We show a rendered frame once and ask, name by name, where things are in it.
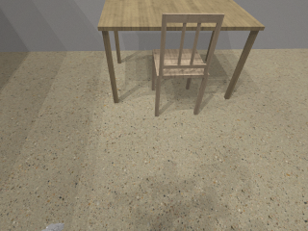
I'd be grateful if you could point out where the table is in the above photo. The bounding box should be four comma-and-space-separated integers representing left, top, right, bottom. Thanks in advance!
97, 0, 265, 104

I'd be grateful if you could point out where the chair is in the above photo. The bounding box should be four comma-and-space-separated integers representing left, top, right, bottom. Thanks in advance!
151, 13, 225, 116

